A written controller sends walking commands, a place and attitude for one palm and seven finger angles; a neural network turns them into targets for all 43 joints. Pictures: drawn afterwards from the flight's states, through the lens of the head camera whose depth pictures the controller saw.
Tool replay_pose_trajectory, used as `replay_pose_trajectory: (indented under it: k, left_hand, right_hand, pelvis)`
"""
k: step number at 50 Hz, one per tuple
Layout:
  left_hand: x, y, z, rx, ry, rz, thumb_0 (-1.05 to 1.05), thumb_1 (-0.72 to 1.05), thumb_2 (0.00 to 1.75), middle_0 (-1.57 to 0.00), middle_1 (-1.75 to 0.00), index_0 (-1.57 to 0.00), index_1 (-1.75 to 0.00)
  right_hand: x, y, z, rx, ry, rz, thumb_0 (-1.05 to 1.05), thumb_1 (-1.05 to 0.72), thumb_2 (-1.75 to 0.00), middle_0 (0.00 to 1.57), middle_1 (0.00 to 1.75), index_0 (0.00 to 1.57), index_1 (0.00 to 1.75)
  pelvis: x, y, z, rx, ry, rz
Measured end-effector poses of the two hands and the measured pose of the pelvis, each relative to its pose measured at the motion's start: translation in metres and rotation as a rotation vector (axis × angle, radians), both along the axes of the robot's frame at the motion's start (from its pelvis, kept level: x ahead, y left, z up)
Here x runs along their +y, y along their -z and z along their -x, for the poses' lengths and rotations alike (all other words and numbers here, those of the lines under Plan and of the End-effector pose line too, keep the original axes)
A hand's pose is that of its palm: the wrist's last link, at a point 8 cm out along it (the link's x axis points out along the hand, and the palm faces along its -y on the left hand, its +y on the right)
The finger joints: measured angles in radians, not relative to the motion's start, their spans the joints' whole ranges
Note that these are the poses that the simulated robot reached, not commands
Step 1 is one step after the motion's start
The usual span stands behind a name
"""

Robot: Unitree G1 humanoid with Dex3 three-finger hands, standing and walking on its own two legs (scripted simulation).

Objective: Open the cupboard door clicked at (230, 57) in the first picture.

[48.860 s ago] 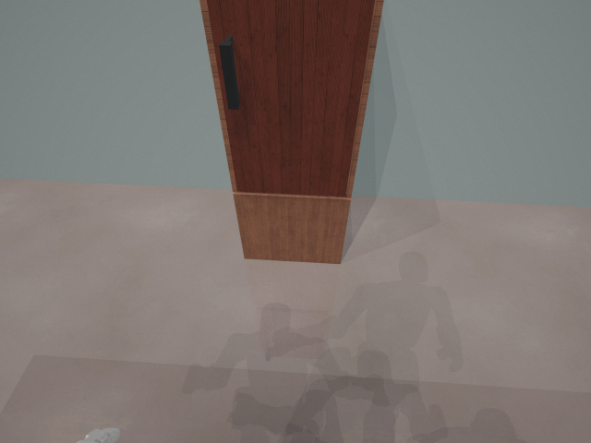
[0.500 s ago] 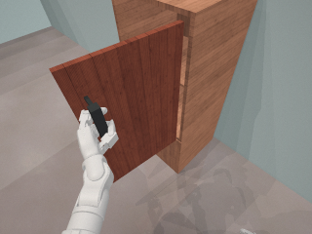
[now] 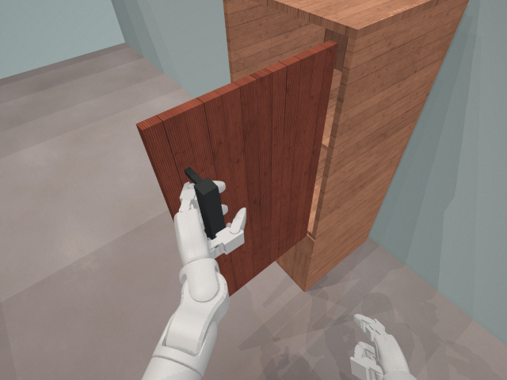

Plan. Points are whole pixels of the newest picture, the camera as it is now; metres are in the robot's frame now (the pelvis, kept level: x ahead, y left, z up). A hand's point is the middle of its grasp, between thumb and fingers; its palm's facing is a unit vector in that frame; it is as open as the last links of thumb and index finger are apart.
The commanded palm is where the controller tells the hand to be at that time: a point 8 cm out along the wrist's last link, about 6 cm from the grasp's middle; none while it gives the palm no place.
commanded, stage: open thumb and fingers to let go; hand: left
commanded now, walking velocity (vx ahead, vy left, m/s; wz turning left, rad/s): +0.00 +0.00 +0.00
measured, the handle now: (205, 211) +0.36 +0.11 +0.08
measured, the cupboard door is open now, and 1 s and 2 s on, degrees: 92 96 96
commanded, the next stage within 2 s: slide the hand sideways off the handle in 0.54 s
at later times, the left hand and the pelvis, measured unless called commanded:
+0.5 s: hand (230, 227) +0.32 +0.06 +0.09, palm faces +0.33 -0.94 +0.00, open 14.5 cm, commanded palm +0.28 +0.11 +0.08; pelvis -0.01 +0.00 +0.00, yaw -1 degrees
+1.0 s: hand (232, 248) +0.29 +0.06 +0.09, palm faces -0.13 -0.99 +0.01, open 16.1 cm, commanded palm +0.25 +0.12 +0.08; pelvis -0.02 +0.02 +0.00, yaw -2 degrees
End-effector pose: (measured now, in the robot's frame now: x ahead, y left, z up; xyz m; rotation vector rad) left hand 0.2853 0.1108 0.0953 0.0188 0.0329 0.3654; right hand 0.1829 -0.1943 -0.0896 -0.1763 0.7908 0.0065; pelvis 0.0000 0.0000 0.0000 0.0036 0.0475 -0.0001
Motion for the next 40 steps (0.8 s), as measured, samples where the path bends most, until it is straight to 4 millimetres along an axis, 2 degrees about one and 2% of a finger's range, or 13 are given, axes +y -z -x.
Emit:
replay_pose_trajectory:
  k: [10,16,24,34,40]
  left_hand:
    - [-0.001,0.0,0.0,-0.005,0.003,-0.001,0.01,-0.18,0.44,-0.32,-1.23,-0.35,-1.24]
    - [-0.002,0.0,0.001,-0.008,0.006,0.006,0.0,-0.39,0.35,-0.3,-1.12,-0.33,-1.12]
    - [-0.002,0.0,0.002,-0.011,0.023,0.02,-0.01,-0.48,0.31,-0.29,-0.84,-0.32,-0.83]
    - [0.001,0.001,0.004,-0.014,0.046,0.004,-0.01,-0.5,0.3,-0.41,-0.64,-0.42,-0.63]
    - [0.013,0.003,0.007,-0.047,0.432,-0.088,-0.01,-0.5,0.3,-0.3,-0.47,-0.27,-0.47]
  right_hand:
    - [-0.015,0.019,0.042,0.108,0.053,0.019,0.01,-0.91,-0.9,0.2,0.3,0.21,0.3]
    - [-0.024,0.018,0.052,0.111,0.076,0.039,0.01,-0.91,-0.9,0.2,0.3,0.2,0.3]
    - [-0.024,0.008,0.045,0.068,0.078,0.056,0.01,-0.91,-0.9,0.2,0.3,0.2,0.3]
    - [-0.007,0.002,0.031,0.024,0.038,0.044,0.01,-0.91,-0.9,0.2,0.3,0.2,0.3]
    - [0.0,0.003,0.039,-0.005,0.028,0.034,0.01,-0.91,-0.9,0.2,0.3,0.21,0.3]
  pelvis:
    - [0.002,0.002,0.003,0.006,0.009,-0.002]
    - [0.003,0.001,0.006,0.004,0.015,-0.001]
    - [0.004,-0.001,0.01,-0.005,0.017,0.002]
    - [0.009,0.0,0.016,-0.01,0.01,0.003]
    - [0.013,0.002,0.022,-0.025,0.001,-0.001]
